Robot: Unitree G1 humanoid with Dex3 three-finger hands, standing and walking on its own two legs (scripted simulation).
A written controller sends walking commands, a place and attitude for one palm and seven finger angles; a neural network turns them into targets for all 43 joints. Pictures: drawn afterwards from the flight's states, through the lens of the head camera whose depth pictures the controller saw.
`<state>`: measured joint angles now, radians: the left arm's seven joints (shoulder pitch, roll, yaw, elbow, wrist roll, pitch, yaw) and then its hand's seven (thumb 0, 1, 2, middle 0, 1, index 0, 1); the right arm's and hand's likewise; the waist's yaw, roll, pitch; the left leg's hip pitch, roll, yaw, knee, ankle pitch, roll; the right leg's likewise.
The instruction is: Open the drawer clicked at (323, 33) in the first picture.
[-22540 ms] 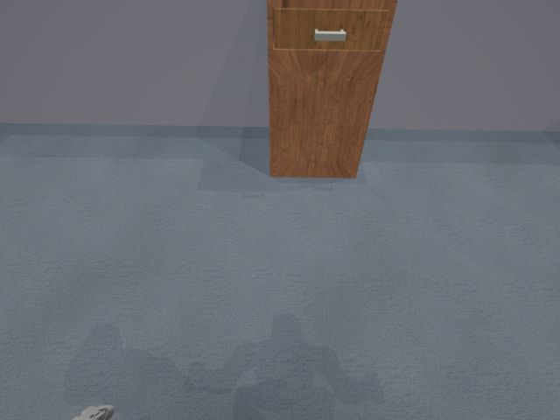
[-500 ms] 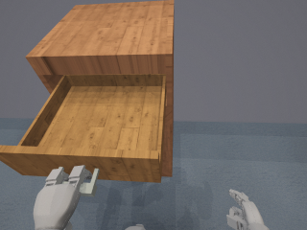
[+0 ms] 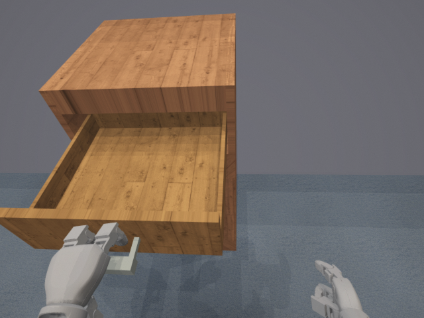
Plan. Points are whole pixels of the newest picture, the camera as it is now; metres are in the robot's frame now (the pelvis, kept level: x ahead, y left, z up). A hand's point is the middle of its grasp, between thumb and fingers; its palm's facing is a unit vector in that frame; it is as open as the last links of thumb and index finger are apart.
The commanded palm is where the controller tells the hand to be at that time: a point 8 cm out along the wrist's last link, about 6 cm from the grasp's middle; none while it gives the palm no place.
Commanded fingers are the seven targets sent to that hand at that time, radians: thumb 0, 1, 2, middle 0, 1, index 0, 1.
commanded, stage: lift the hand off the handle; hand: left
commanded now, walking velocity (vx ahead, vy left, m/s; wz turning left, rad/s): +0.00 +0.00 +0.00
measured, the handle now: (108, 253) +0.22 +0.23 +0.02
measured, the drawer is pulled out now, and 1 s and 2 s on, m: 0.30 0.30 0.30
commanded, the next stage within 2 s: draw the hand back to the body in 0.96 s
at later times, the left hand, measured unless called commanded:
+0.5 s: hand (80, 254) +0.19 +0.22 +0.11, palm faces +0.10 -0.18 -0.98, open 13.7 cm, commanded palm +0.16 +0.22 +0.17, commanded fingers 0.00 -0.50 0.30 -0.30 -1.20 -0.30 -1.20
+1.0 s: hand (66, 233) +0.19 +0.22 +0.16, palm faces +0.12 -0.17 -0.98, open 13.8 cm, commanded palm +0.16 +0.22 +0.22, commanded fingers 0.00 -0.50 0.30 -0.30 -1.20 -0.30 -1.20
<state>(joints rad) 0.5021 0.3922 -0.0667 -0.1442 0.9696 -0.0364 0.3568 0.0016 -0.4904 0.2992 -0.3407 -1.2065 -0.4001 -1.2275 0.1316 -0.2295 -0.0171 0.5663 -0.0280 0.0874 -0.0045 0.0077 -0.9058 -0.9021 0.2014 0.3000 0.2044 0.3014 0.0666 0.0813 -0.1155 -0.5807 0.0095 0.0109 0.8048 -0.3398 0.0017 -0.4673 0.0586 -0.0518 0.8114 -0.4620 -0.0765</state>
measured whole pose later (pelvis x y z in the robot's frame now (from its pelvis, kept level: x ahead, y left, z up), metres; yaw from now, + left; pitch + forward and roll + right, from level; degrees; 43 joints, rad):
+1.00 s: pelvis +0.01 +0.02 +0.03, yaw +0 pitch -1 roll +0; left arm 0.47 0.46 -0.05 -0.59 0.85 0.16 0.03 0.00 -0.49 0.30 -0.32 -1.20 -0.32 -1.20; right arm 0.09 -0.25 0.04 0.52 0.03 0.13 0.05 0.01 -0.91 -0.90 0.20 0.30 0.20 0.30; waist 0.11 0.14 -0.06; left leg -0.29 -0.01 0.03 0.56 -0.25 0.03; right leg -0.17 0.04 -0.03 0.53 -0.34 -0.04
